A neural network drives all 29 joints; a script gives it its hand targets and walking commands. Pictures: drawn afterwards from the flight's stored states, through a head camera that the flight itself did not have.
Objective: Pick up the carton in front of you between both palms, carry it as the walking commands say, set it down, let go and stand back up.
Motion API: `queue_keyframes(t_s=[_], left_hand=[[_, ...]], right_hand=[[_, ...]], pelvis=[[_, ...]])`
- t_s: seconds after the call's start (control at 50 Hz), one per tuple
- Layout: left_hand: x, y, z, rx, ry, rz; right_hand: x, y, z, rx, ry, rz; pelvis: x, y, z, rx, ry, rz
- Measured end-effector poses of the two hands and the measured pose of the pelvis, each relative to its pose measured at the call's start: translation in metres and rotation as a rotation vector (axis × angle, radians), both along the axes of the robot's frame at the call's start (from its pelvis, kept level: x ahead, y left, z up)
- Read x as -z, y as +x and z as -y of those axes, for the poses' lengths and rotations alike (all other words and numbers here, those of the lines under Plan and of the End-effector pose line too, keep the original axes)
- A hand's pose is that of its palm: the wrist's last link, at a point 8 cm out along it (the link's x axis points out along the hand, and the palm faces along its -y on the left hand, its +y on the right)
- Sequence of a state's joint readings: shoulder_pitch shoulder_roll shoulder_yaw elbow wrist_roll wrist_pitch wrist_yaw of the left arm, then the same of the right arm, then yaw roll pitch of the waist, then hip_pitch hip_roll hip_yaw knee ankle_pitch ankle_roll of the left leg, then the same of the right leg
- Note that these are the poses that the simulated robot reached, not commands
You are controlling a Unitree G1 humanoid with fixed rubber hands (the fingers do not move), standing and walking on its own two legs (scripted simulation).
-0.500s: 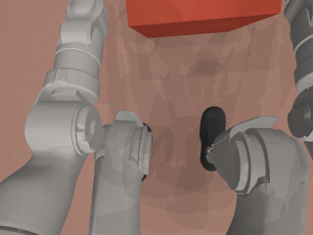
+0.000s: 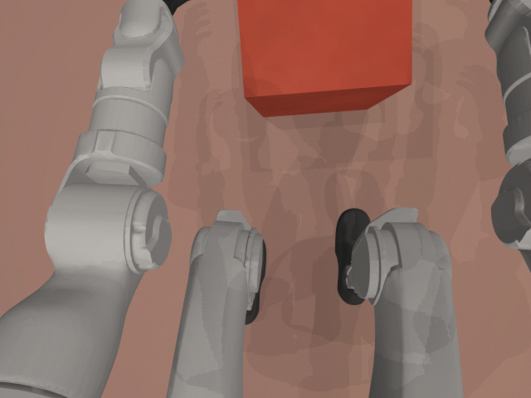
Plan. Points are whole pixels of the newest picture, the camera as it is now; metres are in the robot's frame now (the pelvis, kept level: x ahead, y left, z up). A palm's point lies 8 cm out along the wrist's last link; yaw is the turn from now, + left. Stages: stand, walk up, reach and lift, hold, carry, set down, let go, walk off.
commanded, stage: set down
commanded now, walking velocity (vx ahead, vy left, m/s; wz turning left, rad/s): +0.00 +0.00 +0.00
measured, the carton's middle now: (316, 40) +0.57 -0.05 -0.30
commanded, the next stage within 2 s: let go in 0.72 s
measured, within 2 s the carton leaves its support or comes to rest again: neither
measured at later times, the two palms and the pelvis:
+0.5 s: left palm out of the picture +0.57 +0.15 +0.03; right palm out of the picture +0.57 -0.25 +0.03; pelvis +0.02 -0.01 +0.13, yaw -1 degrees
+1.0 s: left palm out of the picture +0.52 +0.16 +0.14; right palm out of the picture +0.50 -0.26 +0.14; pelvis +0.06 -0.01 +0.26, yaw -3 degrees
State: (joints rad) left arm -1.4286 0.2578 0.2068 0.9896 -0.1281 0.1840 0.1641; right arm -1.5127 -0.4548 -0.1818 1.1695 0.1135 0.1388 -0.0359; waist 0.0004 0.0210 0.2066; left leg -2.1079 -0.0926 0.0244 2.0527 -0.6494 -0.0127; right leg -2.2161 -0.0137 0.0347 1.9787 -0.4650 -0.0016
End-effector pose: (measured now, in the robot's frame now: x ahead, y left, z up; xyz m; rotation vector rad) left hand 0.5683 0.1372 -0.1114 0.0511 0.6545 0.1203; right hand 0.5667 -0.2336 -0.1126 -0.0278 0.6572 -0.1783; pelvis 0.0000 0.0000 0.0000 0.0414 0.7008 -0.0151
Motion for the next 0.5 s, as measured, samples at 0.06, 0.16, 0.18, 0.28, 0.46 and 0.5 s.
queue_keyframes(t_s=[0.06,0.16,0.18,0.28,0.46,0.5], left_hand=[[-0.017,0.0,-0.002,-0.004,0.004,0.004],[-0.041,0.002,-0.004,-0.006,0.012,0.018],[-0.046,0.002,-0.005,-0.006,0.014,0.021],[-0.072,0.004,-0.006,-0.003,0.018,0.028],[-0.131,0.003,-0.01,-0.002,0.011,0.03],[-0.144,0.002,-0.01,-0.001,0.009,0.03]], right_hand=[[-0.016,0.0,0.001,-0.004,-0.001,0.004],[-0.038,0.002,0.004,-0.009,-0.011,0.015],[-0.043,0.002,0.006,-0.01,-0.013,0.017],[-0.069,0.002,0.011,-0.017,-0.02,0.021],[-0.129,0.003,0.014,-0.028,-0.015,0.017],[-0.142,0.003,0.014,-0.03,-0.014,0.017]], pelvis=[[-0.014,0.001,0.002,0.004,0.005,-0.032],[-0.036,0.003,0.005,0.01,0.009,-0.069],[-0.04,0.004,0.006,0.011,0.009,-0.075],[-0.065,0.008,0.008,0.018,0.012,-0.099],[-0.116,0.018,0.011,0.026,0.015,-0.128],[-0.128,0.02,0.011,0.027,0.014,-0.131]])
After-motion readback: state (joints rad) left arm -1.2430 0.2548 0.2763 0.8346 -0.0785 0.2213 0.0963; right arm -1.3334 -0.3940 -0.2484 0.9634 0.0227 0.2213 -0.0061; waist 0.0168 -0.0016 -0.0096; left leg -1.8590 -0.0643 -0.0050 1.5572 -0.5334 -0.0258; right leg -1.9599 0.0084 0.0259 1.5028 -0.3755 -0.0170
